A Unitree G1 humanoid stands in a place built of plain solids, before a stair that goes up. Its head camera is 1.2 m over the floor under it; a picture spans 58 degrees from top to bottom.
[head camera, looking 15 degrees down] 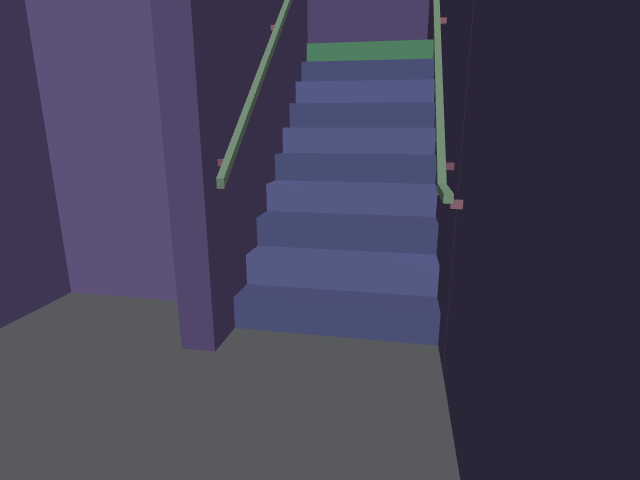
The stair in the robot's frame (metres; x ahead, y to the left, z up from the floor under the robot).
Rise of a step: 0.19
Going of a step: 0.24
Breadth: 1.20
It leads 10 degrees to the right of straight ahead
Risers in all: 10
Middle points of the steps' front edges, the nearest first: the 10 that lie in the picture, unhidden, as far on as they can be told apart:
2.30 -0.07 0.20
2.54 -0.12 0.39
2.77 -0.16 0.59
3.01 -0.20 0.78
3.25 -0.25 0.98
3.48 -0.29 1.17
3.72 -0.33 1.37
3.95 -0.37 1.56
4.19 -0.42 1.75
4.42 -0.46 1.95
